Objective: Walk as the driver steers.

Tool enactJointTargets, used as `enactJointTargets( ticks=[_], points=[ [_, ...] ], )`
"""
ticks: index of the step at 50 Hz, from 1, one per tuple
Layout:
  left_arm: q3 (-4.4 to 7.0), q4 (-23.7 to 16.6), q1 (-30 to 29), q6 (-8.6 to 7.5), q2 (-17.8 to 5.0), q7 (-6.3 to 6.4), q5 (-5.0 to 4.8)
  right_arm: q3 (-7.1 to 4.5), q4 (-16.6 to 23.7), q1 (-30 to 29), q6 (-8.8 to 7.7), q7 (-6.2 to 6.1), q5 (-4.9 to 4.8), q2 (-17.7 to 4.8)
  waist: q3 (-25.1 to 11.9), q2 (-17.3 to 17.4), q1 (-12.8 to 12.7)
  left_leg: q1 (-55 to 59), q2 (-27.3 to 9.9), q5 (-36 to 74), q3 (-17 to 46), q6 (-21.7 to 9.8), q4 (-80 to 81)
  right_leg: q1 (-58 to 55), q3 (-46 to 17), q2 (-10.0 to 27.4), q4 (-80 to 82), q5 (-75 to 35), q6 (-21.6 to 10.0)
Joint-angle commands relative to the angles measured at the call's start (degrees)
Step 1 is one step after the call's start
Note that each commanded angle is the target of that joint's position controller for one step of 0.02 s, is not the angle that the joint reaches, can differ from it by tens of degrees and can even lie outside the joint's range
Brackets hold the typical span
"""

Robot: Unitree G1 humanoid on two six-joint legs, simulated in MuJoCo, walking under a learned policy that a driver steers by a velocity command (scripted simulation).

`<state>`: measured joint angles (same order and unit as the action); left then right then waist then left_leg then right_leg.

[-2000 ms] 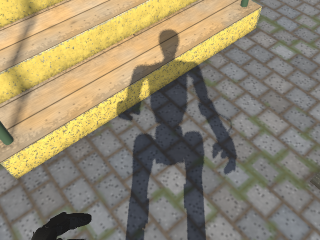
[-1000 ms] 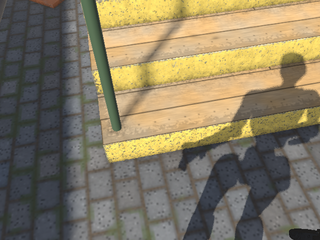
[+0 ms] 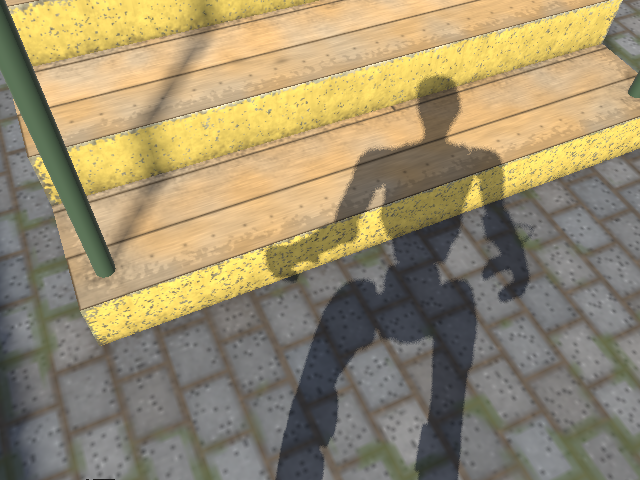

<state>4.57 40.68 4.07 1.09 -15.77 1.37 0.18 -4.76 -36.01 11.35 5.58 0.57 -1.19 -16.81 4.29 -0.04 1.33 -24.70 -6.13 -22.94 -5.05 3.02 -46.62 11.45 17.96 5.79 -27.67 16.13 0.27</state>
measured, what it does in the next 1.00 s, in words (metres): walks ahead: left foot, then right foot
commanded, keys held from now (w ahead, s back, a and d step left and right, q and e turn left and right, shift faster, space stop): q+shift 0.28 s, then w+q+shift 0.04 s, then w+e+shift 0.68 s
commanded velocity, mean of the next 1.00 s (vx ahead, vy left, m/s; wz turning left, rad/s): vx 0.49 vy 0.00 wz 0.04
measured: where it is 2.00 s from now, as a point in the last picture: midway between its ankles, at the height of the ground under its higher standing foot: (386, 173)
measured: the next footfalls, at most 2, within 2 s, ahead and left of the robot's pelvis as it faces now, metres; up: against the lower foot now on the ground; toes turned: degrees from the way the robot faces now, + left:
left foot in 0.06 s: +0.04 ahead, +0.12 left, +0.00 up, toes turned +10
right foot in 0.74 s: +0.31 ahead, -0.09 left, +0.00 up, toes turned +8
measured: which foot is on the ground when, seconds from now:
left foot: up 0.00-0.04, down 0.06-0.74, up 0.76-1.00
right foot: down 0.00-0.06, up 0.08-0.72, down 0.74-1.00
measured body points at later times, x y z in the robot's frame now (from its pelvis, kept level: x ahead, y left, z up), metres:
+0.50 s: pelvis +0.06 +0.04 +0.01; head +0.07 +0.06 +0.46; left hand +0.10 +0.36 -0.09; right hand +0.31 -0.17 -0.06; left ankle +0.00 +0.12 -0.73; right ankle +0.16 -0.09 -0.70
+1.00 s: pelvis +0.38 -0.03 +0.01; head +0.42 -0.06 +0.45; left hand +0.37 +0.24 -0.10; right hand +0.63 -0.26 -0.06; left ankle +0.56 +0.16 -0.66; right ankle +0.27 -0.09 -0.73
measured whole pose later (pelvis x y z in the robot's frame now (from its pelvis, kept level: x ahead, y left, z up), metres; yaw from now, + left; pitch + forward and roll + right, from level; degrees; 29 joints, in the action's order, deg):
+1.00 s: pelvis +0.38 -0.03 +0.01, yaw -2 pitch +3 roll +2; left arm 0.9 43.2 29.2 -3.6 -14.0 0.1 -1.5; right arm -0.9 -31.9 3.8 -8.1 1.1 1.3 -16.9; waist 1.0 1.7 -4.3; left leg -41.3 -2.0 -3.4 5.0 2.5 -45.8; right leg 2.0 -8.6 -5.9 -19.9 19.2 -7.2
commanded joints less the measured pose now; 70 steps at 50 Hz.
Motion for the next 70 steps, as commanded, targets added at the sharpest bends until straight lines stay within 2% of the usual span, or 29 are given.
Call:
enactJointTargets(
  ticks=[1,2,3,4,5,7,8,14,18,31,34,36,37,38,39,40,42,46,49,51,55,57,58,59,60,61,63,66,70],
  points=[
    [3.28,-3.6,-3.1,-0.76,-10.4,-0.88,-1.48,-2.07,5.1,1.8,0.22,0.66,-0.3,-5.3,-8.4,-6.6,1.1,4.7,1.0,3.6,-1.9,-3.4,8.2,-6.2,-8.0,16.6,2.9,-22.4,-8.0],
    [3.22,-2.6,-1.8,-0.52,-9.4,-1.11,-2.02,-2.7,4.6,4.1,0.11,0.36,-0.15,-6.0,-8.8,-4.4,2.3,9.9,2.8,8.6,-1.9,-5.2,13.7,-3.5,-5.6,14.5,-2.5,-18.9,-5.1],
    [2.93,-1.5,1.2,-0.35,-7.4,-1.54,-1.48,-4.52,3.6,8.5,-0.44,-0.67,0.04,-10.5,-9.0,5.1,3.3,18.6,2.0,26.5,4.6,-8.7,20.3,3.7,-2.1,8.9,-15.0,-10.8,-0.9],
    [1.74,-5.1,-2.4,-0.63,-4.0,-1.24,1.5,-6.35,4.5,10.3,-1.22,-1.61,0.38,-18.8,-7.2,23.2,2.6,29.5,-11.2,52.9,27.8,-17.7,21.5,26.4,-1.5,-0.9,-35.3,22.1,5.1],
    [1.8,-7.4,-6.5,-0.89,-5.3,-0.59,1.37,-5.56,6.0,10.1,-3.62,-0.5,2.8,-18.3,-15.7,17.3,4.4,27.1,-16.6,44.5,39.7,-26.6,25.6,30.1,-17.0,-5.2,-45.6,27.0,5.6],
    [2.33,-7.4,-7.9,-1.43,-7.0,0.1,-0.49,-4.52,5.3,5.4,-5.84,-0.43,1.08,-14.9,-10.4,7.7,1.9,24.8,-11.9,29.5,31.0,-21.5,27.9,33.7,-22.0,-3.6,-45.4,16.1,2.8],
    [2.62,-6.5,-6.5,-1.61,-7.9,0.6,0.1,-3.8,5.8,1.9,-5.6,-1.1,-0.16,-12.9,-8.7,4.6,0.0,23.1,-9.8,27.3,28.4,-18.6,27.3,33.8,-23.1,-2.6,-42.6,10.9,2.3],
    [1.87,-4.4,-2.9,-1.84,-5.8,0.18,0.27,-3.05,7.6,-0.5,-4.51,-3.13,0.12,-12.2,-10.9,4.6,-1.8,18.9,-3.8,30.3,25.6,-16.0,25.6,25.8,-23.9,-7.4,-30.1,0.7,4.4],
    [1.77,-3.4,-2.1,-3.19,-7.4,-1.84,-1.16,-2.16,6.9,1.1,-5.35,-2.71,-0.11,-11.5,-9.7,10.9,0.2,17.7,-4.3,-10.2,30.4,-15.7,32.2,25.1,-22.6,-6.2,-18.9,-3.0,4.2],
    [-1.54,-6.8,-2.2,-6.78,-5.9,-4.68,-2.83,-0.98,2.2,6.3,-9.87,-0.29,0.94,-11.2,-0.1,6.3,4.0,24.2,-11.4,-5.2,21.3,-14.2,36.3,29.9,-17.6,-0.2,-13.0,0.2,-4.3],
    [-1.92,-6.3,2.5,-6.11,-6.2,-4.59,-3.01,-1.14,1.7,4.1,-9.52,-0.08,0.73,-10.8,-1.1,4.5,0.8,22.1,-10.3,0.7,14.0,-12.6,34.3,23.0,-14.8,-0.5,-12.1,-0.9,-6.4],
    [0.08,-1.4,17.0,-5.78,-9.5,-3.8,-2.37,-0.39,2.6,0.5,-9.36,-0.49,1.61,-9.0,-7.2,1.5,-6.4,11.0,-3.8,26.2,3.1,-9.2,17.2,-0.5,-8.1,-8.1,-11.9,-1.2,-7.9],
    [2.3,2.3,31.0,-5.85,-14.6,-3.44,-1.98,0.71,4.6,-2.0,-9.83,-1.22,2.44,-6.6,-11.5,-6.7,-12.6,-1.7,0.1,33.5,-1.3,-5.5,-6.5,-16.8,-17.3,-6.3,-10.4,2.9,-10.9],
    [2.92,2.0,33.3,-6.26,-20.5,-3.5,-2.17,2.98,8.6,0.2,-11.43,-0.98,2.49,0.1,-14.1,-25.9,-8.9,-22.9,10.8,-3.7,3.8,-0.9,-29.3,-27.7,-53.5,5.9,6.6,25.4,-20.0],
    [1.83,-1.2,30.9,-6.82,-15.9,-3.7,-2.55,2.4,9.0,-2.5,-13.83,-0.48,0.42,-4.7,-14.8,-18.6,-10.7,-32.9,9.6,-4.2,11.8,-2.7,-35.1,-32.4,-69.5,11.0,17.8,36.6,-21.1],
    [1.37,-2.3,28.4,-7.08,-14.1,-3.33,-1.14,1.98,9.5,-6.1,-15.3,0.26,-1.31,-7.7,-10.2,-10.4,-10.7,-37.9,6.4,-0.2,12.0,-4.0,-36.1,-30.8,-66.9,12.7,16.5,33.2,-20.7],
    [0.66,-3.5,24.0,-6.87,-12.4,-3.2,-0.57,2.65,8.5,-7.4,-16.1,-0.2,1.55,-5.3,-5.3,1.7,-6.8,-30.7,2.6,7.7,12.5,-4.6,-25.9,-17.9,-56.4,9.1,14.7,18.6,-18.6],
    [-0.69,-4.1,18.4,-6.0,-9.0,-1.55,-1.31,1.88,7.2,-6.5,-14.26,0.26,2.7,-6.4,1.2,-1.5,-1.6,-19.7,3.8,14.5,9.1,-1.0,-10.0,-2.9,-41.6,0.6,17.5,-3.1,-16.6],
    [-0.45,-1.8,19.1,-5.68,-9.1,-0.3,-2.04,3.19,8.8,-14.0,-14.47,0.57,2.63,-2.4,3.4,-2.9,-3.1,-10.4,8.0,23.6,4.7,0.4,5.8,6.0,-35.0,-4.3,17.4,-15.9,-14.2],
    [0.09,-0.2,22.2,-5.72,-10.0,-0.14,-2.46,3.29,10.7,-19.7,-14.93,0.72,2.0,-2.0,2.0,-3.3,-5.9,-3.3,9.9,29.1,4.2,0.2,14.0,7.3,-36.0,-3.9,17.6,-17.8,-12.5],
    [-0.11,1.5,21.3,-4.75,-8.3,0.08,-2.74,1.19,10.0,-15.8,-14.67,0.28,0.67,-6.6,-4.7,-7.7,-1.9,7.2,11.6,23.9,7.0,-2.0,17.2,-5.0,-40.2,-2.2,5.6,-42.4,-8.6],
    [0.68,0.4,15.6,-3.87,-11.6,-0.07,-0.48,-0.67,6.4,1.2,-14.35,-0.65,-0.01,-9.5,-14.2,-11.1,8.3,23.3,9.6,23.3,5.5,-5.3,18.1,-5.9,-38.4,-2.6,-13.7,-61.4,-6.5],
    [-0.73,-1.2,11.2,-4.53,-8.0,-0.51,1.62,-1.14,1.8,18.3,-13.36,-1.41,0.1,-10.7,-22.6,-10.5,14.9,43.3,3.4,21.1,8.8,-8.0,13.2,4.2,-36.7,-4.4,-30.1,-53.6,-5.9],
    [-3.52,-1.0,23.3,-5.62,3.9,-0.82,1.22,-1.37,-1.4,22.8,-13.52,-1.14,2.08,-13.4,-28.5,13.8,5.5,60.4,-13.0,11.9,38.5,-17.8,14.3,23.7,-35.2,-14.5,-53.0,10.6,-3.5],
    [-4.1,-1.1,25.4,-6.29,-0.5,-0.9,-3.65,-1.53,-2.0,22.2,-14.05,-0.25,1.97,-12.0,-28.2,22.3,5.8,59.3,-16.7,-9.1,60.0,-22.6,25.9,32.5,-32.7,-12.6,-60.1,12.7,-2.7],
    [-3.46,-2.5,16.2,-6.47,-5.2,-1.13,-3.75,-0.87,-1.8,17.4,-13.61,-0.68,1.54,-6.7,-16.3,14.3,7.6,51.0,-13.0,-13.6,53.3,-20.7,28.9,36.8,-30.7,-8.1,-58.6,9.0,-3.7],
    [-4.19,-6.3,3.6,-8.13,-4.2,-1.69,-0.47,-0.05,-3.1,14.6,-12.65,-0.41,2.31,-4.9,-3.2,-0.1,5.2,32.3,-7.5,4.9,41.6,-19.2,32.0,35.2,-26.9,-6.2,-53.8,8.3,-4.1],
    [-5.12,-8.4,5.2,-8.06,-1.8,-2.15,0.63,1.19,-3.9,11.2,-12.28,-0.7,1.34,-2.7,-1.3,2.3,-2.4,20.8,-5.3,18.6,36.2,-19.7,34.0,31.1,-27.5,-2.7,-47.3,8.4,-2.0],
    [-6.9,-11.8,0.1,-8.74,0.0,-3.7,2.41,-0.66,-1.5,5.0,-11.39,-2.57,-0.97,-9.9,-0.1,1.6,-4.4,-5.6,0.1,25.4,23.8,-14.6,38.6,2.2,-20.5,-4.1,-17.4,-10.0,0.8]
  ],
)
Keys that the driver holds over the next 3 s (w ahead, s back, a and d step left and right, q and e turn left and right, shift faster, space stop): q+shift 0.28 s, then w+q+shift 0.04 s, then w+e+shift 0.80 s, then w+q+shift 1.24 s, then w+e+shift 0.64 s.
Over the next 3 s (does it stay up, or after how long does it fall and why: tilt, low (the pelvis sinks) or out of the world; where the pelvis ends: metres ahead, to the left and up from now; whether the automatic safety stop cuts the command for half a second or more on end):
stays up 1.68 0.35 0.46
